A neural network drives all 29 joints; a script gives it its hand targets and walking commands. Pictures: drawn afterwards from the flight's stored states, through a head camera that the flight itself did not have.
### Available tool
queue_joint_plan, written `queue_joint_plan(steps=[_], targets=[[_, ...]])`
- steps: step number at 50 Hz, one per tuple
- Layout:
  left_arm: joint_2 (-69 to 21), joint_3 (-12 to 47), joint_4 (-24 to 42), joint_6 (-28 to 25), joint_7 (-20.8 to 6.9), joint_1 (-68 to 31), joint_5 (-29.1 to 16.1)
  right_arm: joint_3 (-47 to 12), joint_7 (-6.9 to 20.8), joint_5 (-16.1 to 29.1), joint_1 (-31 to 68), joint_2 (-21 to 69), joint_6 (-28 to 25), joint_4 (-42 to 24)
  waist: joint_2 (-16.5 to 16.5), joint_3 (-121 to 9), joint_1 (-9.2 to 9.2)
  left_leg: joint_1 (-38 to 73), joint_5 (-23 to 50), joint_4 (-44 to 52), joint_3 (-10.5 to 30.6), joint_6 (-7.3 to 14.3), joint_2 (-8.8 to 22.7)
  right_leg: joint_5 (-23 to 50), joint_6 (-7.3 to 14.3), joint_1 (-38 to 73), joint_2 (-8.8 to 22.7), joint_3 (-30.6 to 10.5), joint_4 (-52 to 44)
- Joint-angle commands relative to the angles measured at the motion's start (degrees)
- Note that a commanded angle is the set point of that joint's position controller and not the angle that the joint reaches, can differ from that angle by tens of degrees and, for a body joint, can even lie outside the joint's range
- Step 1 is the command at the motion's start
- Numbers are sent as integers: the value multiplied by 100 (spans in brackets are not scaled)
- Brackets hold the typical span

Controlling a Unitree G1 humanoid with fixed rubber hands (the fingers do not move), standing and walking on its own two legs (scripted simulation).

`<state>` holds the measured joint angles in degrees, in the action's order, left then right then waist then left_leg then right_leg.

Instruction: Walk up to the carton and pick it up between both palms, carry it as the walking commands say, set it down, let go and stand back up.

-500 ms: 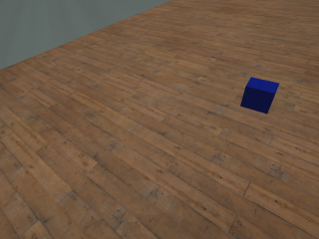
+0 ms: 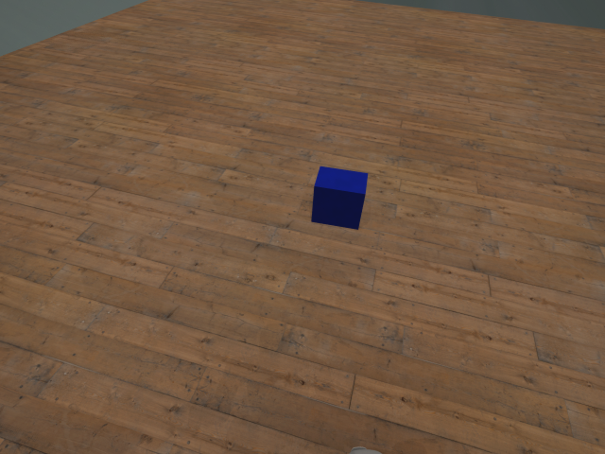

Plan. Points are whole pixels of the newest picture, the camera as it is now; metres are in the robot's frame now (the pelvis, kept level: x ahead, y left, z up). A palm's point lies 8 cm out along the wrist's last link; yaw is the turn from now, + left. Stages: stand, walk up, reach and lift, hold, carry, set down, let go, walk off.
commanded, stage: walk up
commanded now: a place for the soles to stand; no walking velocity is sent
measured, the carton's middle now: (339, 197) +1.44 -0.27 -0.66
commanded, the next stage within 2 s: none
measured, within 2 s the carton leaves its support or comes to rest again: neither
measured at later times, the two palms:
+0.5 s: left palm (205, 414) +0.24 +0.14 -0.09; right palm (476, 297) +0.44 -0.36 -0.10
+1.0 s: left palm (283, 205) +0.73 +0.02 -0.11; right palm (500, 286) +0.50 -0.45 -0.15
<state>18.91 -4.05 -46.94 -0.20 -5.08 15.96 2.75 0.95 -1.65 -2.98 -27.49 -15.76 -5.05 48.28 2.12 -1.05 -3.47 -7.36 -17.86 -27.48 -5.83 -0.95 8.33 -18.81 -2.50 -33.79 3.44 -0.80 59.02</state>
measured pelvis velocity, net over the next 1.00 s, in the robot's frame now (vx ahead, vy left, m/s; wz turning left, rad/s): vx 0.56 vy -0.20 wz -0.16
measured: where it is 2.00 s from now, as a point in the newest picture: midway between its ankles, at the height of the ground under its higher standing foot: (331, 293)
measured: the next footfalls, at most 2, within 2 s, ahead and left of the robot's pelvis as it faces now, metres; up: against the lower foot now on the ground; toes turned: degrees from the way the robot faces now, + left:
right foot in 0.14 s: +0.24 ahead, -0.20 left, +0.00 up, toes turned -6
left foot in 0.64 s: +0.56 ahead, -0.03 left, +0.00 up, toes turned -4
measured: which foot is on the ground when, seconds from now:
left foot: down 0.00-0.16, up 0.18-0.62, down 0.64-1.00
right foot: up 0.00-0.12, down 0.14-0.66, up 0.68-0.98, down 1.00-1.00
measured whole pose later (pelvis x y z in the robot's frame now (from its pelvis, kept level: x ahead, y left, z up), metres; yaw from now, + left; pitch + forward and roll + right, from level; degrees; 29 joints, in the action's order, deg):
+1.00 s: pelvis +0.56 -0.20 -0.02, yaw -9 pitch -4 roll +3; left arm 14.1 -1.8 -37.6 -4.1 -2.0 16.3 2.6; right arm 0.8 1.3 -2.5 -25.6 -15.6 -3.0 48.1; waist 2.0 3.4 -3.5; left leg -6.7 -26.6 -37.1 -5.0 -0.1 3.2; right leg -12.4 0.4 -26.5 4.3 1.2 40.8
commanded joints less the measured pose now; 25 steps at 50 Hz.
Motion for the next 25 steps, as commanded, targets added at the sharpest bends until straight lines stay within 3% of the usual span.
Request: queue_joint_plan(steps=[1, 2, 3, 4, 5, 6, 7, 8, 9, 10, 11, 12, 13, 14, 15, 16, 17, 18, 19, 20, 21, 22, 23, 24, 25], targets=[[-268, 143, 573, -194, -131, -577, -13, 136, 39, 32, -212, -939, -71, -180, -1304, 1004, 135, -710, -1298, 1719, 300, 865, 772, 718, 152, 550, -67, 466, -1619], [-218, 94, 625, -213, -49, -320, 0, 195, 62, 6, 285, -1135, -87, -245, -1669, 815, 307, -787, -1044, 1506, 100, 924, 975, 607, 156, 1152, 83, 332, -1851], [-192, 109, 606, -261, -19, -57, 22, 224, 78, -3, 352, -1196, -1, -425, -1242, 726, 319, -947, -872, 813, -161, 947, 747, 420, 175, 1602, -150, 671, -2389], [-14, 20, 423, -283, 58, 328, 78, 197, 143, -17, 265, -1014, 33, -377, -796, 406, 589, -1175, -471, -20, -203, 872, 750, 505, 258, 2478, -161, 417, -2535], [336, -158, 121, -313, 193, 1470, 81, 110, 165, -44, -106, -790, 90, -365, 461, -485, 970, -1836, -323, -2111, -544, 689, 240, 177, 397, 4064, -145, 51, -2376], [970, -270, 112, -302, 325, 2078, -25, -5, 252, 75, -296, -477, 68, -711, 2244, -1262, 1173, -2727, -1719, -3776, -438, 487, -457, -916, 913, 4999, 1098, -2170, -3052], [1296, -311, 283, -289, 449, 1904, -38, -66, 259, 146, -163, -457, 66, -885, 1694, -1297, 1118, -3214, -1725, -4348, 436, 274, -724, -1272, 1372, 4971, 1658, -4078, -4077], [1202, -221, 508, -248, 566, 1526, -109, -111, 240, 59, -1, -420, 106, -861, 1184, -566, 955, -3480, -1306, -4638, 672, 236, -396, -923, 1534, 4248, 1803, -4087, -4249], [876, -169, 498, -243, 611, 1298, -163, -52, 239, 105, 469, -537, 161, -978, 546, -55, 977, -3614, -1002, -4765, 678, 186, -37, -829, 1743, 3712, 1658, -3456, -4220], [838, -144, 454, -279, 557, 1062, -227, -17, 274, 99, 517, -510, 212, -935, 495, 330, 834, -3382, -644, -4372, 760, 179, 164, -903, 1276, 2967, 1474, -2881, -4239], [630, -22, 430, -303, 565, 745, -173, -11, 295, 71, 524, -443, 216, -834, 713, 658, 710, -3319, -505, -4139, 698, 157, 8, -544, 1138, 2816, 1174, -2419, -4270], [525, 3, 426, -393, 530, 1093, -145, -37, 316, -73, 570, -322, 190, -809, 774, 732, 736, -3227, -408, -4283, 679, 134, -37, 841, 1187, 2542, 1350, -2354, -4136], [581, 39, 467, -468, 529, 972, -151, -30, 285, -33, 651, -237, 205, -853, 805, 655, 669, -3083, -399, -4000, 733, 135, 90, 1346, 1186, 2688, 1364, -2254, -4087], [537, 36, 344, -517, 542, 1057, -49, -13, 283, -31, 449, -328, 229, -725, 734, 274, 607, -2915, -355, -3750, 666, 67, -18, 1675, 1346, 2783, 1287, -1896, -4019], [394, 95, 210, -551, 559, 1174, -61, -24, 296, -163, 660, -225, 233, -793, 527, 661, 594, -3080, -406, -3757, 613, 45, -141, 2055, 1473, 2536, 1393, -2207, -4085], [278, 98, 127, -592, 548, 1229, -109, 11, 326, -158, 622, -215, 234, -864, 299, 577, 547, -3033, -81, -3591, 708, 68, -188, 2571, 1415, 2647, 1345, -1882, -4126], [216, 149, 129, -627, 532, 1151, -66, -15, 380, -137, 971, -67, 244, -805, 225, 498, 552, -2799, 265, -3349, 529, 47, -179, 2548, 1459, 2415, 1153, -1445, -4224], [96, 169, 161, -605, 528, 929, -65, 4, 392, -105, 1284, -204, 248, -1086, 322, 934, 528, -3165, 396, -2845, 415, 13, -266, 2737, 1534, 2569, 985, -1170, -4310], [196, 172, 230, -602, 519, 1060, -70, -54, 425, -16, 1455, -71, 266, -1092, 314, 957, 532, -2804, 929, -2316, 348, -3, -288, 2484, 1463, 2262, 868, -911, -4441], [80, 181, 49, -580, 511, 1131, -122, -50, 438, 45, 1681, -1, 237, -1109, 338, 1020, 473, -2585, 1194, -2075, 76, 70, -564, 2574, 1231, 2187, 488, -635, -4415], [109, 143, -28, -571, 482, 1090, -106, -73, 474, 20, 1667, 39, 220, -1107, 431, 1090, 376, -2397, 1665, -1559, 20, 93, -709, 2918, 1079, 2197, 430, -184, -4293], [186, 165, 20, -573, 464, 1328, -126, -42, 476, 26, 1875, 83, 217, -1283, 674, 867, 521, -2239, 1749, -1410, -109, 120, -750, 2667, 1153, 2430, 560, -431, -4340], [193, 137, 4, -559, 449, 1407, -80, -53, 487, 37, 2196, 78, 222, -1318, 631, 812, 567, -1988, 1957, -1058, -197, 219, -791, 2791, 1065, 2378, 574, -313, -4420], [206, 130, -51, -509, 449, 1576, -129, -14, 473, 48, 2226, 35, 218, -1361, 273, 748, 542, -1633, 1994, -1013, -147, 269, -949, 2917, 926, 2247, 537, -390, -4292], [170, 221, -101, -494, 431, 1828, -181, 5, 437, 25, 2119, 0, 177, -1361, 615, 916, 591, -1552, 2102, -796, -231, 306, -934, 2803, 985, 2203, 699, -525, -4358]])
